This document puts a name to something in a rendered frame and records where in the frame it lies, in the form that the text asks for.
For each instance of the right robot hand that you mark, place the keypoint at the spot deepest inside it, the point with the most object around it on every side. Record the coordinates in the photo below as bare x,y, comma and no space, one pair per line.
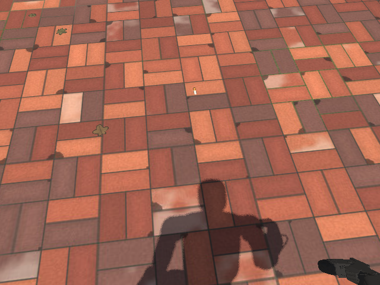
354,270

